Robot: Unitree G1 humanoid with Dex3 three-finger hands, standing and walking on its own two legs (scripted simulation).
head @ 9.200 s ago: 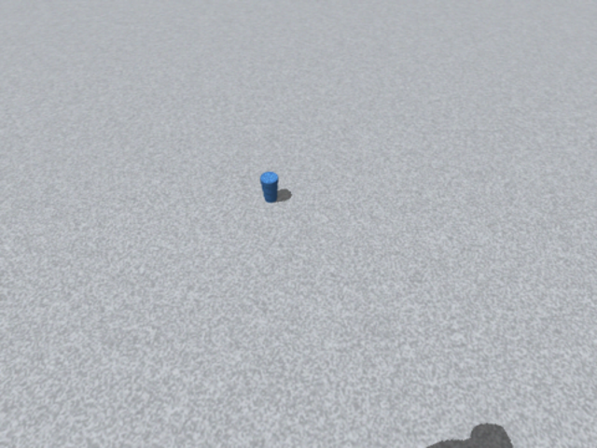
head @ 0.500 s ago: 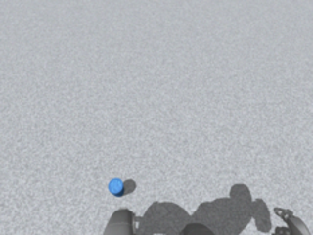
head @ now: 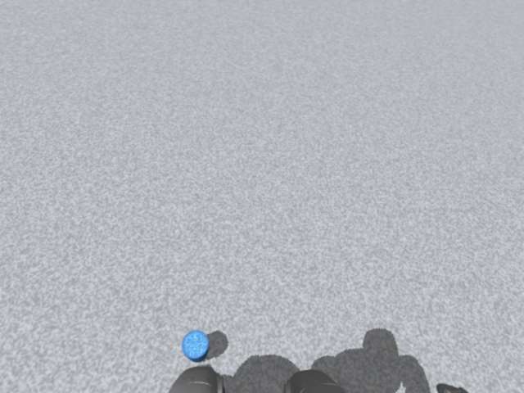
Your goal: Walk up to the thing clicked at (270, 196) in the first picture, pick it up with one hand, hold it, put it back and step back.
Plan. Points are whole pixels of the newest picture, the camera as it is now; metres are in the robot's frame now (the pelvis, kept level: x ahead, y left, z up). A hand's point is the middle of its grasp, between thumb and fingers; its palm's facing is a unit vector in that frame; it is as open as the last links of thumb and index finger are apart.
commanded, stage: walk up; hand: left
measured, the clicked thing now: (196, 348) +0.31 +0.16 -0.68
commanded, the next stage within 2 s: stand in 1.52 s
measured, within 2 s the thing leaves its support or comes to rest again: neither
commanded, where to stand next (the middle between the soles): -0.02 -0.06 m, yaw +1 degrees
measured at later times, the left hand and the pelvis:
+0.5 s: hand out of the picture +0.03 +0.22 -0.15, palm faces -0.01 -0.91 -0.40, open 7.3 cm; pelvis -0.02 -0.06 -0.01, yaw -1 degrees
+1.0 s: hand out of the picture +0.07 +0.18 -0.13, palm faces +0.06 -0.91 -0.40, open 7.3 cm; pelvis -0.01 -0.09 +0.00, yaw +6 degrees
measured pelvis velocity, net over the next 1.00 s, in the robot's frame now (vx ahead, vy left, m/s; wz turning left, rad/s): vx -0.01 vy -0.09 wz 0.10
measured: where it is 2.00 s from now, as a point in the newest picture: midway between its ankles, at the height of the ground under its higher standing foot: outside the picture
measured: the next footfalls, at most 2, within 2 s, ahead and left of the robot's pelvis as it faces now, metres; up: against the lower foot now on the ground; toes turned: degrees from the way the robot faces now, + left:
right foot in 0.34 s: +0.07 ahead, -0.19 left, +0.00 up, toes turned +6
left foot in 0.60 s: +0.02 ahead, +0.06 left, +0.00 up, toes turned +0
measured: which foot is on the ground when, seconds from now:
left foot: down 0.00-0.38, up 0.40-0.58, down 0.60-0.90, up 0.92-1.00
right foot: up 0.00-0.32, down 0.34-1.00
